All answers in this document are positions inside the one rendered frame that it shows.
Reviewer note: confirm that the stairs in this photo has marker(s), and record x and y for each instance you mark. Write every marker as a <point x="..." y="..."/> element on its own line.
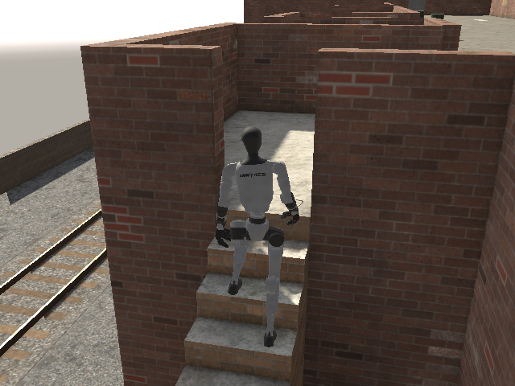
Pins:
<point x="225" y="346"/>

